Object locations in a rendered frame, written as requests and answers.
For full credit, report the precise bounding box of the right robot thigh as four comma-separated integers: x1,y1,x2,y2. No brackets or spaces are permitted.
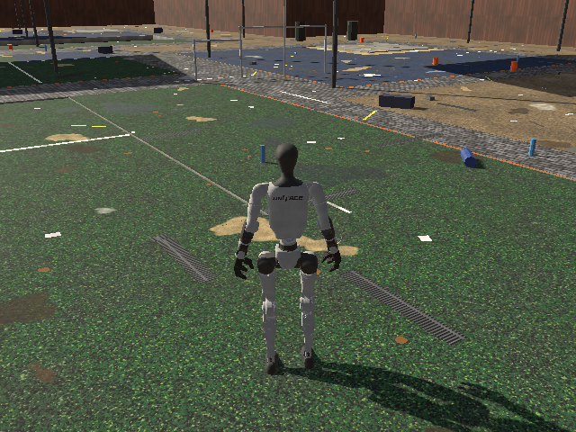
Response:
300,251,318,313

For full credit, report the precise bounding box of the robot left hand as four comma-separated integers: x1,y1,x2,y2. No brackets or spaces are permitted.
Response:
233,256,254,280

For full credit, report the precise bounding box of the robot right hand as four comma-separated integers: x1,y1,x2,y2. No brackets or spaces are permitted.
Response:
320,251,341,272

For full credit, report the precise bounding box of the robot right upper arm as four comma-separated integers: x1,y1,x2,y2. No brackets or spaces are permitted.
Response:
306,182,331,230

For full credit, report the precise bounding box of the robot left upper arm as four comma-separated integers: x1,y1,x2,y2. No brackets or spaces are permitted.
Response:
245,183,269,233

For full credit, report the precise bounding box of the robot left forearm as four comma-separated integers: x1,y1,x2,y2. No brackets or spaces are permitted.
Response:
235,219,254,259

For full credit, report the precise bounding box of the robot right forearm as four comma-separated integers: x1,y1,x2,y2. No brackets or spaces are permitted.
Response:
321,216,338,254

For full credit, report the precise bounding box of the robot right foot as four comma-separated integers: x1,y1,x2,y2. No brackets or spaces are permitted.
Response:
301,346,314,369

